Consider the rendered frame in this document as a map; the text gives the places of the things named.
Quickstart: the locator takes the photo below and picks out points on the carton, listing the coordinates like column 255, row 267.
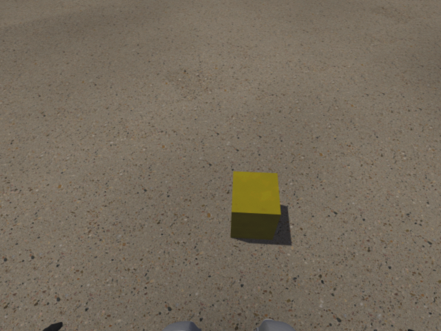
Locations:
column 255, row 205

